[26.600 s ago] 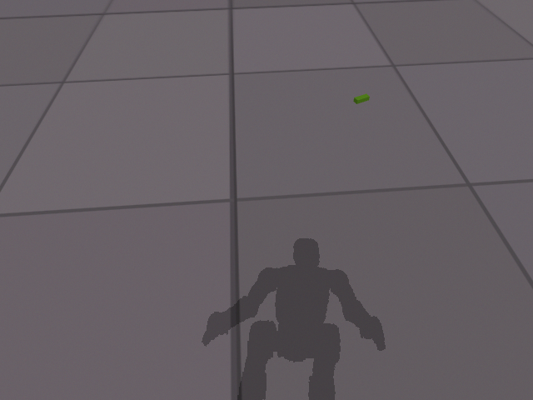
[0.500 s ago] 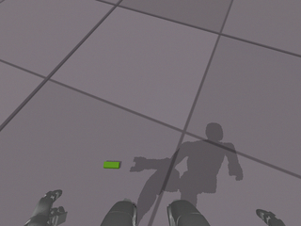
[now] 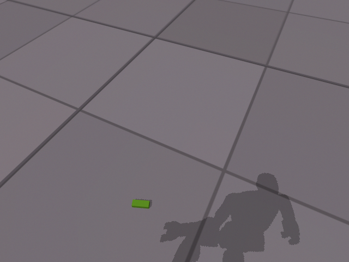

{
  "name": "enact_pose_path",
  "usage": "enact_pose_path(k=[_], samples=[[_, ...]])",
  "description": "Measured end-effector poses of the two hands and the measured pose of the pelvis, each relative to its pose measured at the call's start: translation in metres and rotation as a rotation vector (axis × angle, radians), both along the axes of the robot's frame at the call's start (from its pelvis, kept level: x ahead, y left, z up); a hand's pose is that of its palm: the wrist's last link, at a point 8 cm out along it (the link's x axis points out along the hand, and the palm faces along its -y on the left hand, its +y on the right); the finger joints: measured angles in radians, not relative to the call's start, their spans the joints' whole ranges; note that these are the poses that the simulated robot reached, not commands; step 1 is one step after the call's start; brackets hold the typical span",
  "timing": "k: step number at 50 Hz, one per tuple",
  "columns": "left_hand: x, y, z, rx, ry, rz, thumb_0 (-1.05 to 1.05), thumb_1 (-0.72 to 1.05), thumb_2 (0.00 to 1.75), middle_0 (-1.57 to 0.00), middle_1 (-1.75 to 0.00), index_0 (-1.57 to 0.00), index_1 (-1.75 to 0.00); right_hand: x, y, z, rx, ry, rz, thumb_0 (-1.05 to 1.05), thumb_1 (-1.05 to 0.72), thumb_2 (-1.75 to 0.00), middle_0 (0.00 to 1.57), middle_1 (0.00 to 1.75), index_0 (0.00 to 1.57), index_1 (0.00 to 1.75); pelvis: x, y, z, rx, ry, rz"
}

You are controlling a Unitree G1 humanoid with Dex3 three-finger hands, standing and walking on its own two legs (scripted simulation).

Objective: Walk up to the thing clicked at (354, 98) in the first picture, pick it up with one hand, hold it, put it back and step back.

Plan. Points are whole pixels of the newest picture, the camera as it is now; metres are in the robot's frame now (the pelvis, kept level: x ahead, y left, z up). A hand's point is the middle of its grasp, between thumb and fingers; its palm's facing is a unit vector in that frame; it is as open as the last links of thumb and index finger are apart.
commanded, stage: walk up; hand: left
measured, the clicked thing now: (140, 204) +0.47 +0.26 -0.75
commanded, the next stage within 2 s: stand in 1.04 s
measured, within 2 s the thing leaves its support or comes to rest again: neither
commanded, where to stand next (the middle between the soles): +0.09 +0.03 m, yaw -1 degrees
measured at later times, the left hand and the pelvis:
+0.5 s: hand out of the picture +0.11 +0.26 -0.14, palm faces +0.01 -0.89 -0.46, open 7.4 cm; pelvis -0.02 -0.01 -0.02, yaw +2 degrees
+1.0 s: hand out of the picture +0.02 +0.26 -0.14, palm faces -0.09 -0.92 -0.38, open 7.4 cm; pelvis -0.02 -0.03 +0.00, yaw -1 degrees
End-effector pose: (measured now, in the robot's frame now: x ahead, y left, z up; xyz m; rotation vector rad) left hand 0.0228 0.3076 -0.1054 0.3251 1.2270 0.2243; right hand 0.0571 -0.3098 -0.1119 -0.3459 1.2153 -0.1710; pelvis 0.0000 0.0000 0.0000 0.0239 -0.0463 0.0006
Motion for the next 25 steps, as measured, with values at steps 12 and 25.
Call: enact_pose_path(k=[12, 25], samples=[[0.05, 0.013, 0.008, 0.033, -0.061, -0.049, 0.0, 0.9, 0.89, -0.2, -0.3, -0.2, -0.3, 0.008, -0.006, 0.022, -0.039, -0.085, -0.03, 0.01, -0.9, -0.9, 0.2, 0.3, 0.21, 0.3, 0.019, -0.001, 0.005, -0.013, -0.03, -0.006], [0.074, -0.01, 0.008, 0.108, -0.16, -0.05, 0.0, 0.9, 0.89, -0.2, -0.3, -0.2, -0.3, 0.028, -0.008, -0.036, 0.023, -0.037, -0.001, 0.01, -0.9, -0.9, 0.2, 0.3, 0.2, 0.3, -0.016, -0.01, -0.021, -0.004, -0.018, 0.031]])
